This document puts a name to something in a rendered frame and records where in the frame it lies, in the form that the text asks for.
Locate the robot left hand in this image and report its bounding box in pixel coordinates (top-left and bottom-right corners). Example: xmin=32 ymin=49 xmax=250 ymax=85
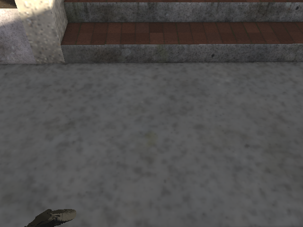
xmin=25 ymin=209 xmax=77 ymax=227

